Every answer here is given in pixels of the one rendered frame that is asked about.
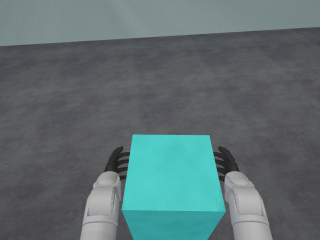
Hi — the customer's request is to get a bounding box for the right robot forearm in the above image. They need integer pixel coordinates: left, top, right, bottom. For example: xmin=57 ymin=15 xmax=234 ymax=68
xmin=224 ymin=171 xmax=273 ymax=240

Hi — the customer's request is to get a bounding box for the robot left hand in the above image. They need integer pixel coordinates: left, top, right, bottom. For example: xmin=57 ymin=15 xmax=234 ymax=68
xmin=104 ymin=146 xmax=130 ymax=181

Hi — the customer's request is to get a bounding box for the robot right hand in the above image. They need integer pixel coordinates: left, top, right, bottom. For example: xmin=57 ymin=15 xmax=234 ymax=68
xmin=213 ymin=146 xmax=240 ymax=182

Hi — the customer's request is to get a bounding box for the left robot forearm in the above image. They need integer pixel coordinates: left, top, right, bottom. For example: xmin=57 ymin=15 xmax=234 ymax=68
xmin=80 ymin=171 xmax=122 ymax=240

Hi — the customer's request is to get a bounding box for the carton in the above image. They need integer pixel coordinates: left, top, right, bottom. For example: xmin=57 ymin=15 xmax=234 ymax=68
xmin=122 ymin=134 xmax=226 ymax=240

